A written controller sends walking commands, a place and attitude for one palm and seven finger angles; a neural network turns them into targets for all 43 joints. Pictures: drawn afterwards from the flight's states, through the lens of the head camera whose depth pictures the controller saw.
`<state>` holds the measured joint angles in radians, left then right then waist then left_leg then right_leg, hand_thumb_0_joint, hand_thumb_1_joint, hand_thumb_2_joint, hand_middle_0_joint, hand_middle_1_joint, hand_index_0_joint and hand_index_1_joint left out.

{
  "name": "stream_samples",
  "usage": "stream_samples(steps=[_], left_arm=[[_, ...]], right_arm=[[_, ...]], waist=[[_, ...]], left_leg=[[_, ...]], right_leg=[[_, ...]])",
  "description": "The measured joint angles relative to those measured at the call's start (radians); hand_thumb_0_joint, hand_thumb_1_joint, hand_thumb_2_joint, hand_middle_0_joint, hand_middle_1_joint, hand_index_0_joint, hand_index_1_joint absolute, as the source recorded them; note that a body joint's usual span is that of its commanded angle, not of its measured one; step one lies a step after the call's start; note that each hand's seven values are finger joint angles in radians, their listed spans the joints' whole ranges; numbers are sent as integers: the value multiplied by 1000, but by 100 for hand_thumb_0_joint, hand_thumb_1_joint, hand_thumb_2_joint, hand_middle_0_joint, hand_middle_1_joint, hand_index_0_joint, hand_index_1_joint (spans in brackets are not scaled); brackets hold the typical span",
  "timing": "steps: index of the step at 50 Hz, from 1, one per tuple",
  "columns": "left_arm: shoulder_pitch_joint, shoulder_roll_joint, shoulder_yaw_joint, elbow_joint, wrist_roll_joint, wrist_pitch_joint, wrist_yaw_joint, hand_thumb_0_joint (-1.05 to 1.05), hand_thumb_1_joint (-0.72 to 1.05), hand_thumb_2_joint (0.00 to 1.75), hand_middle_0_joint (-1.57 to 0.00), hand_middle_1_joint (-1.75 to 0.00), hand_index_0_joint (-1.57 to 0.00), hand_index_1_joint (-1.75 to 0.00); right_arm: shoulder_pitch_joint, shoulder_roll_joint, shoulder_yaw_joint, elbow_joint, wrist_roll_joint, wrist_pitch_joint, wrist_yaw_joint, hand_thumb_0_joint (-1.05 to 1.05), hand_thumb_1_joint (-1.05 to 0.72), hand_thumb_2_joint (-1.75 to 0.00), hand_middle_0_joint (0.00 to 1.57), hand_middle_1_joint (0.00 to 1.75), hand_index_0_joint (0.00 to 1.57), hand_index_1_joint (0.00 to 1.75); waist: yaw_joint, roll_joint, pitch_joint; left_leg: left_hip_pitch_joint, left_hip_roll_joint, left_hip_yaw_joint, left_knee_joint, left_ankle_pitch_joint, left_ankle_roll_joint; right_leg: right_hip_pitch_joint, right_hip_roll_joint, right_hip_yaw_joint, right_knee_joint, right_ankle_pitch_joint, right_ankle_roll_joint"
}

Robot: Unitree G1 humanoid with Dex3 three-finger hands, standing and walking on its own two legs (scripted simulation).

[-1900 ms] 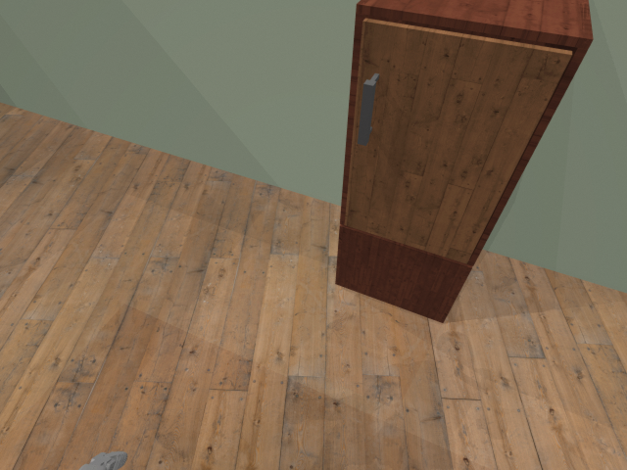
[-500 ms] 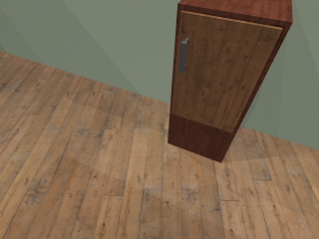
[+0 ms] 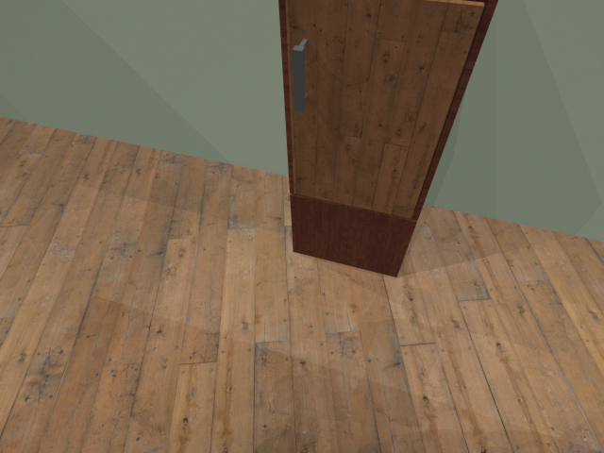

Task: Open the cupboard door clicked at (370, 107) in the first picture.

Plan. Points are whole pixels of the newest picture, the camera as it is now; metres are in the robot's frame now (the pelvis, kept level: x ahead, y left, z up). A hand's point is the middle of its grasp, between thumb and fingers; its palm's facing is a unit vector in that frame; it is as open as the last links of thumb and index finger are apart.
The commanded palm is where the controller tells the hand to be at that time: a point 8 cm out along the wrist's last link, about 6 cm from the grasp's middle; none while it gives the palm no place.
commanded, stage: turn to face it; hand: left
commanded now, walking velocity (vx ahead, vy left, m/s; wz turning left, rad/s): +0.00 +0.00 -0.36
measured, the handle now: (301, 76) +0.86 +0.08 +0.04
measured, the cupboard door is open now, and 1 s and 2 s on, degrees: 0 0 0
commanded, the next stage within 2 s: take the last steps up to it in 0.40 s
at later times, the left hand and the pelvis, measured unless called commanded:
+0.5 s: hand out of the picture +0.05 +0.25 -0.16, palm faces -0.08 -0.98 -0.20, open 7.4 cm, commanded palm none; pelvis -0.03 +0.05 +0.01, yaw -9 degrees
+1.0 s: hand (200, 447) +0.14 +0.17 -0.15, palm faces -0.16 -0.97 -0.19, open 7.1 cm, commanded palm none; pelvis +0.03 +0.02 +0.01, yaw -13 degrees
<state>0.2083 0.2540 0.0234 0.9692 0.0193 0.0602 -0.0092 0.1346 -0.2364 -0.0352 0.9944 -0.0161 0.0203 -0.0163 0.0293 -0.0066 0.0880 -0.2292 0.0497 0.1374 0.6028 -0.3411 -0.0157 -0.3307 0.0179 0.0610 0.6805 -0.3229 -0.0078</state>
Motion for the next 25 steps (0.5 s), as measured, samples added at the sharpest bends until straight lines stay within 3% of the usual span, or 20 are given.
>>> stream_samples(steps=[2, 4, 6, 8, 14, 19, 20, 22, 25], left_arm=[[11, -26, 1, -14, 7, -10, -1, 0, 91, 90, -20, -30, -20, -30], [26, -48, -1, -27, 6, -22, 6, 0, 91, 90, -20, -30, -21, -30], [38, -68, -3, -30, 4, -23, 12, 0, 91, 90, -20, -30, -21, -30], [50, -80, -3, -28, 4, -22, 16, 0, 90, 90, -20, -30, -21, -30], [69, -79, 11, -23, 6, -18, 18, 1, 90, 90, -21, -30, -21, -30], [62, -51, 27, -25, 5, -7, 21, 1, 90, 90, -21, -30, -21, -30], [58, -41, 31, -26, 2, -3, 22, 1, 90, 90, -20, -30, -21, -30], [46, -24, 41, -18, 1, 9, 21, 1, 90, 90, -20, -30, -21, -30], [29, -5, 56, -13, 8, 15, 12, 1, 91, 90, -20, -30, -20, -30]], right_arm=[[10, -2, -9, -2, 1, 13, 0, 0, -91, -90, 20, 30, 20, 30], [13, 0, -15, 1, 4, 29, -1, 0, -91, -90, 20, 30, 20, 30], [11, 0, -19, 2, 4, 31, 1, 0, -91, -90, 20, 30, 20, 30], [12, 2, -21, -2, 3, 25, 1, 0, -91, -90, 20, 30, 20, 30], [19, 15, -22, -14, 6, 15, -7, 0, -91, -90, 20, 30, 20, 30], [35, 25, -15, -26, 14, -8, -14, 0, -91, -90, 20, 30, 20, 30], [42, 30, -13, -27, 13, -17, -16, 0, -91, -90, 20, 30, 20, 30], [59, 45, -6, -30, 5, -22, -17, 0, -91, -90, 20, 30, 20, 30], [89, 61, 5, -25, -5, -20, -21, 0, -91, -90, 20, 30, 20, 30]], waist=[[-7, 33, 4], [-1, 37, 2], [3, 38, 5], [3, 34, 1], [5, 6, -27], [3, -16, -55], [-3, -26, -60], [-8, -46, -63], [-15, -48, -68]], left_leg=[[-49, 21, -24, 104, -59, -11], [-125, -10, -84, 275, -138, -15], [-180, -30, -118, 400, -123, -19], [-203, -36, -126, 436, -95, -25], [-162, -39, -132, 295, -84, -30], [-42, -46, -130, -2, -15, -9], [-22, -51, -125, -52, 6, 16], [-15, -58, -107, -54, 20, 48], [14, -47, -87, -94, 40, 62]], right_leg=[[-11, 21, -18, 17, -7, -19], [-20, 25, -15, 1, 7, -29], [-11, 32, -4, -51, 42, -33], [-1, 36, 13, -103, 79, -31], [6, 45, 62, -196, 148, -13], [-20, 59, 95, -192, 164, 19], [-33, 59, 100, -169, 155, 25], [-74, 56, 91, -46, 8, 26], [-147, 49, 37, 225, -54, 42]])
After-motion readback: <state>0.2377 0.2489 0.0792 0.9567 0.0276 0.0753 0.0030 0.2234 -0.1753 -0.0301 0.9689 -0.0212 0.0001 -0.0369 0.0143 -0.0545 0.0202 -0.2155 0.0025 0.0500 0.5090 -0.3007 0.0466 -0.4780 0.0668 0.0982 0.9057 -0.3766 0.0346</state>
